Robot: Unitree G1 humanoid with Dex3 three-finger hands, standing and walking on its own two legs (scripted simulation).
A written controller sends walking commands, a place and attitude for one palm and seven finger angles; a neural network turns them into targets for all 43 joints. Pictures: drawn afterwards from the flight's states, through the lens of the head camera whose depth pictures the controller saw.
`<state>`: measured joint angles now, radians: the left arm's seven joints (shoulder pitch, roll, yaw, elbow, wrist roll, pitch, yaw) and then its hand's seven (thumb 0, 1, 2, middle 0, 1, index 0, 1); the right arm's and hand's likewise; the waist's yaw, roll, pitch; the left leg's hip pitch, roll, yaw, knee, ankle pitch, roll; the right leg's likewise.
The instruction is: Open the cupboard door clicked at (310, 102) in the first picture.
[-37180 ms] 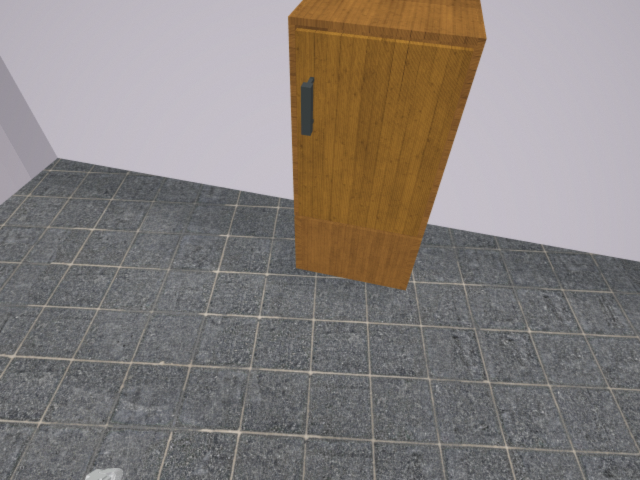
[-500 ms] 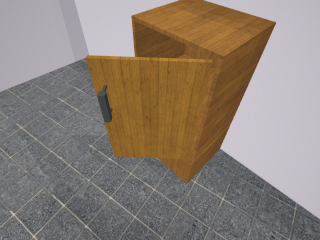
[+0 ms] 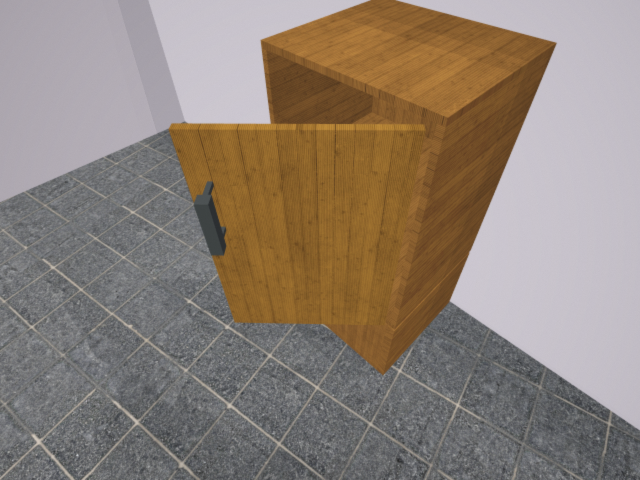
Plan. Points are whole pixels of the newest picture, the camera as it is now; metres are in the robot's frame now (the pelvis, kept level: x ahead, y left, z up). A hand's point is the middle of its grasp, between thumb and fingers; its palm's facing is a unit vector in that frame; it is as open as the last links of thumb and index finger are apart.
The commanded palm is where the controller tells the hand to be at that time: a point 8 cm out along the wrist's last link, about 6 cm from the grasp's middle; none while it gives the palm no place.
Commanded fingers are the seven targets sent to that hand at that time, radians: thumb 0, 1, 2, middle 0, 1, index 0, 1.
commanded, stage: look again from close up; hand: left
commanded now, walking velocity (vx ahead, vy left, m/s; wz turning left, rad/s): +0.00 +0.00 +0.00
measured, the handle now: (213, 218) +0.55 +0.23 -0.02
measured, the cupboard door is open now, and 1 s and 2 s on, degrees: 43 43 43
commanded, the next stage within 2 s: raise the hand with hooked fingers in 0.06 s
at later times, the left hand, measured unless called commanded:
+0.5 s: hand (199, 428) +0.19 +0.17 -0.03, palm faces +0.00 -1.00 -0.02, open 8.1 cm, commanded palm +0.14 +0.24 -0.06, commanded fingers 0.00 0.48 0.72 -0.23 -0.57 -0.23 -0.57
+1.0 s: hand (160, 416) +0.21 +0.22 -0.04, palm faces +0.03 -1.00 -0.04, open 11.1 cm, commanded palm +0.17 +0.28 -0.03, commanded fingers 0.00 -0.10 0.47 -0.27 -0.94 -0.27 -0.94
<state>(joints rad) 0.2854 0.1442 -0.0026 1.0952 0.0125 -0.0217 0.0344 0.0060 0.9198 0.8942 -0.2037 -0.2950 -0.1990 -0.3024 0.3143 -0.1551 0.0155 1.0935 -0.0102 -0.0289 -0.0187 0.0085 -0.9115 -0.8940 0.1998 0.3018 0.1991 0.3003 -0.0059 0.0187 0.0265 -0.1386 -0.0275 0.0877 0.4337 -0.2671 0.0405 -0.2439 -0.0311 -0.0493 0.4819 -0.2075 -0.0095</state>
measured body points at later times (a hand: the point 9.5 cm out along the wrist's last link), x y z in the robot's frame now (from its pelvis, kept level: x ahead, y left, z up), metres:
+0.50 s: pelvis -0.01 -0.02 -0.07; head +0.02 -0.01 +0.38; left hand +0.19 +0.22 -0.03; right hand +0.22 -0.28 -0.09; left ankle -0.02 +0.09 -0.74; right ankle +0.03 -0.11 -0.74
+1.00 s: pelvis -0.02 -0.01 -0.08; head +0.06 +0.01 +0.36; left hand +0.20 +0.28 -0.04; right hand +0.14 -0.23 -0.17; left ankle -0.02 +0.09 -0.74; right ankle +0.03 -0.11 -0.74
